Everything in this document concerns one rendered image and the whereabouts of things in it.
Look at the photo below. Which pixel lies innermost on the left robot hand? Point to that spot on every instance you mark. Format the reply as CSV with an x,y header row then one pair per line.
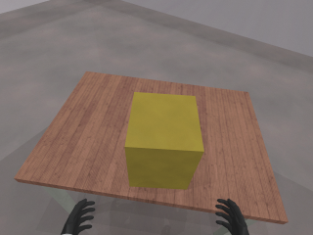
x,y
75,218

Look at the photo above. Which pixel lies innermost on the table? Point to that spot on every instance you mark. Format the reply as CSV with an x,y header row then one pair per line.
x,y
83,150

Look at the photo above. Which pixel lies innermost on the right robot hand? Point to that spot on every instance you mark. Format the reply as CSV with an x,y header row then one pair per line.
x,y
237,224

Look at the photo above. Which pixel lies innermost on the carton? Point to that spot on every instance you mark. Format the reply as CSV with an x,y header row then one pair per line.
x,y
163,145

